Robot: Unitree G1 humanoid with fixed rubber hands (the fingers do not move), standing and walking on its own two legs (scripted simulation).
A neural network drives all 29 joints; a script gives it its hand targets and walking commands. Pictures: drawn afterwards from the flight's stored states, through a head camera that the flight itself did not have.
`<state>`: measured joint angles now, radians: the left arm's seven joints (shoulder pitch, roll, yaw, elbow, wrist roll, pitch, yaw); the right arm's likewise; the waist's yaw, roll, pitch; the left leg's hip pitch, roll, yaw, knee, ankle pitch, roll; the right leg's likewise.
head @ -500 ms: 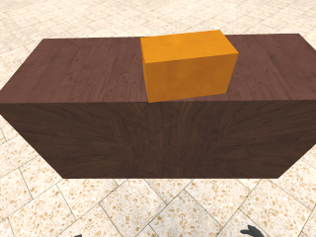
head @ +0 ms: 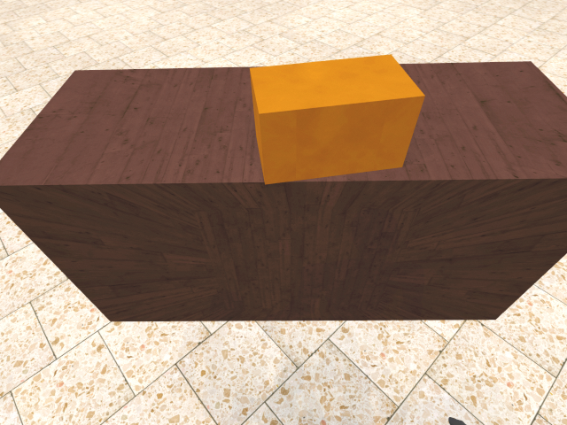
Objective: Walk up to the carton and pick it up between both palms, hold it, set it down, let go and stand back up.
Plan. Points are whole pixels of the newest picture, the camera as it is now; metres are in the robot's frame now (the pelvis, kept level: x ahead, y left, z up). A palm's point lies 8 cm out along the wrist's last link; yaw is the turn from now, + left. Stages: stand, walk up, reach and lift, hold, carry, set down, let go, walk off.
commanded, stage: stand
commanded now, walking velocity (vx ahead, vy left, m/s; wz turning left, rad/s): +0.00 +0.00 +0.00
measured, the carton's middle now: (328, 119) +0.70 -0.08 +0.05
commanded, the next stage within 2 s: walk up in 1.70 s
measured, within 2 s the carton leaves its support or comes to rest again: neither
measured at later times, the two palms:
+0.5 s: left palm out of the picture +0.04 +0.26 -0.12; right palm out of the picture +0.07 -0.25 -0.12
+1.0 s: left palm out of the picture +0.01 +0.26 -0.12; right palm out of the picture +0.04 -0.26 -0.12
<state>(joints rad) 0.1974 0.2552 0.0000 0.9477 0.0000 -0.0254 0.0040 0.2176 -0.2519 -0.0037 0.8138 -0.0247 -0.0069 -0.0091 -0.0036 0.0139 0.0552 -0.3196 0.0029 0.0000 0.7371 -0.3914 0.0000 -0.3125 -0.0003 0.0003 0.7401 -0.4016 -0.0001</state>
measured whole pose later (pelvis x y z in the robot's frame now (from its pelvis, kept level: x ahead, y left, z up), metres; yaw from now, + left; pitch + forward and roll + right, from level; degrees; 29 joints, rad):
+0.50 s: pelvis -0.02 +0.00 +0.00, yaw +0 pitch -2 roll +0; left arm 0.20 0.26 0.00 1.03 0.00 -0.03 0.00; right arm 0.21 -0.25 0.00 0.89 -0.02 -0.01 -0.01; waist 0.00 0.01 0.06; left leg -0.32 0.00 0.00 0.72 -0.36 0.00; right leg -0.31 0.00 0.00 0.73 -0.37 0.00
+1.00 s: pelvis -0.04 +0.00 +0.01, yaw +0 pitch -2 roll +0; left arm 0.20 0.26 0.00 1.08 0.00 -0.04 0.00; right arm 0.19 -0.26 0.00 0.94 -0.02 -0.01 -0.01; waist 0.00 0.01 0.06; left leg -0.32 0.00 0.00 0.64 -0.29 0.00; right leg -0.31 0.00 0.00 0.65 -0.30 0.00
